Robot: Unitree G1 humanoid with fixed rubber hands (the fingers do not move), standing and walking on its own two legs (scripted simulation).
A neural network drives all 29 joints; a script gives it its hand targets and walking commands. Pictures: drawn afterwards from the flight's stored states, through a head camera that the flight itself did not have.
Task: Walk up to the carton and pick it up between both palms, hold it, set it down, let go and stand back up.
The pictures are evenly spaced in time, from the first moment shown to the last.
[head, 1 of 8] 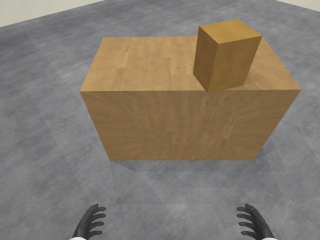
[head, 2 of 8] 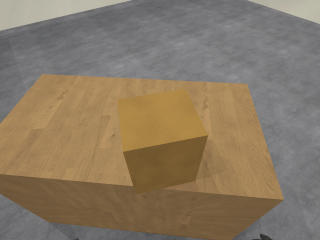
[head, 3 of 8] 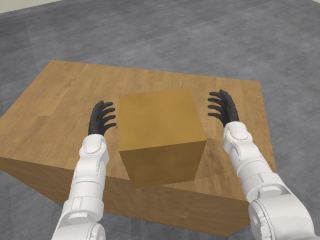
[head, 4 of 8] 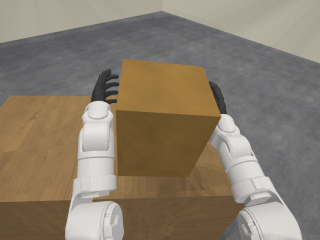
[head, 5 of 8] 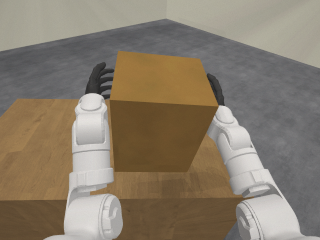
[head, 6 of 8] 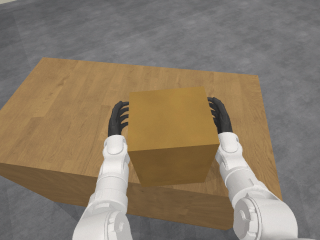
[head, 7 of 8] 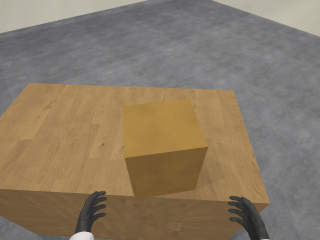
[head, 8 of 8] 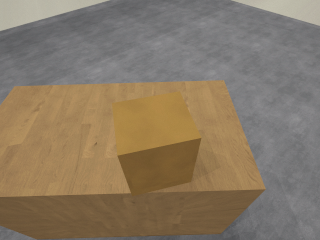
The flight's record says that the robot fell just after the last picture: no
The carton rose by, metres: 0.19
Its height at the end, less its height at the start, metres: +0.00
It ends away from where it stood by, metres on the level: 0.04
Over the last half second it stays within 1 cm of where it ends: yes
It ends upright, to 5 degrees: yes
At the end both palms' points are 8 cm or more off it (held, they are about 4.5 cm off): yes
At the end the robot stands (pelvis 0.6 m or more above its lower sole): yes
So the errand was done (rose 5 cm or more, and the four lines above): yes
